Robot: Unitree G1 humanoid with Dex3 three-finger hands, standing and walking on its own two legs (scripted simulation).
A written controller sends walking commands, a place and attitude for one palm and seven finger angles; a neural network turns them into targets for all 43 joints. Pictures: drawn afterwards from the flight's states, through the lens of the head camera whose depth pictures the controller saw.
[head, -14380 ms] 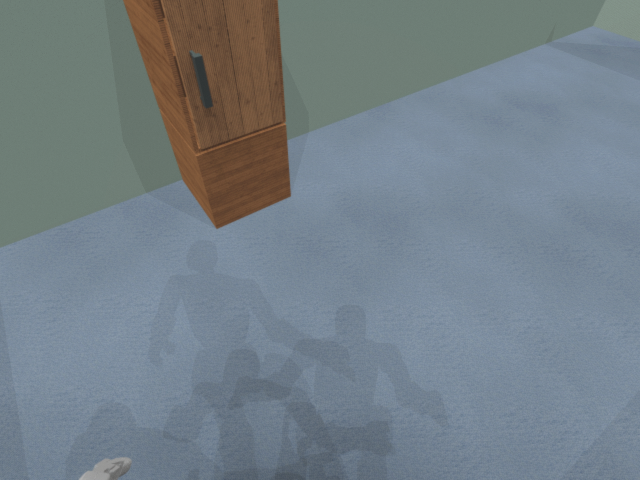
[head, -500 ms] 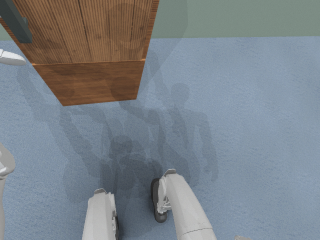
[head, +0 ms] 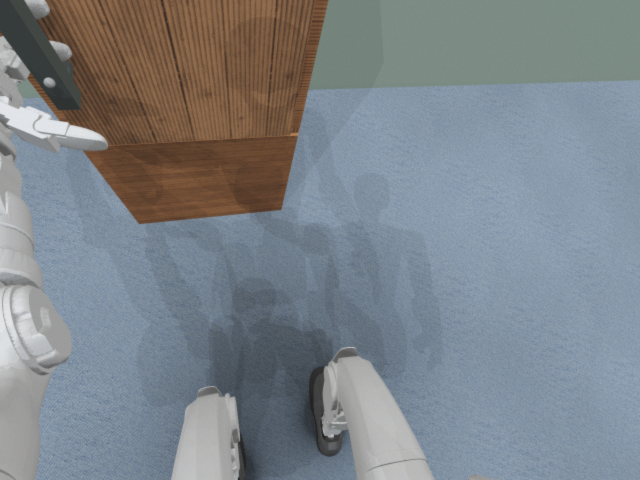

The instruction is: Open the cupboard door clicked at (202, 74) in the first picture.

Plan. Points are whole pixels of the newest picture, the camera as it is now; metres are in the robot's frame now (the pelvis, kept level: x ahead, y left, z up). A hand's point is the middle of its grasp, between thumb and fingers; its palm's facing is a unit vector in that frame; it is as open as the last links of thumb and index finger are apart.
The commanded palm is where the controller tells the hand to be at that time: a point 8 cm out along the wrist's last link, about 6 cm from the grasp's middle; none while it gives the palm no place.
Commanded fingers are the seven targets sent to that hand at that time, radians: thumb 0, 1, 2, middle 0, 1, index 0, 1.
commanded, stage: slide the fingers in behind the handle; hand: left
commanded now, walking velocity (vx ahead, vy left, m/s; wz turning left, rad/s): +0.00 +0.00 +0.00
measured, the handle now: (36, 35) +0.60 +0.24 +0.04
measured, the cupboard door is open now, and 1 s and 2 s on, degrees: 0 0 24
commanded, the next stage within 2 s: close the thumb around the handle in 0.56 s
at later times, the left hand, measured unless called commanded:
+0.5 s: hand (62, 82) +0.55 +0.21 +0.04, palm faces +0.05 -1.00 -0.04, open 14.1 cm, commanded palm +0.53 +0.24 +0.04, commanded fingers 0.00 -0.50 0.30 -0.30 -1.20 -0.30 -1.20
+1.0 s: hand (55, 83) +0.55 +0.22 +0.04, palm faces +0.04 -1.00 -0.04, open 10.7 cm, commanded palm +0.53 +0.24 +0.04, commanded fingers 0.00 0.51 0.73 -0.37 -1.31 -0.37 -1.31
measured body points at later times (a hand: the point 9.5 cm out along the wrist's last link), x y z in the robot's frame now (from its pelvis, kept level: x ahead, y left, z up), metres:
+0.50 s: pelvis +0.00 -0.01 +0.00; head +0.20 +0.03 +0.40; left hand +0.54 +0.27 +0.04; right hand +0.01 -0.27 -0.11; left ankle -0.01 +0.10 -0.60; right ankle +0.08 -0.14 -0.60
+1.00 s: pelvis +0.00 +0.00 +0.00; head +0.20 +0.03 +0.40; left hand +0.54 +0.27 +0.04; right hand +0.01 -0.26 -0.10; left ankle -0.01 +0.10 -0.60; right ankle +0.08 -0.14 -0.60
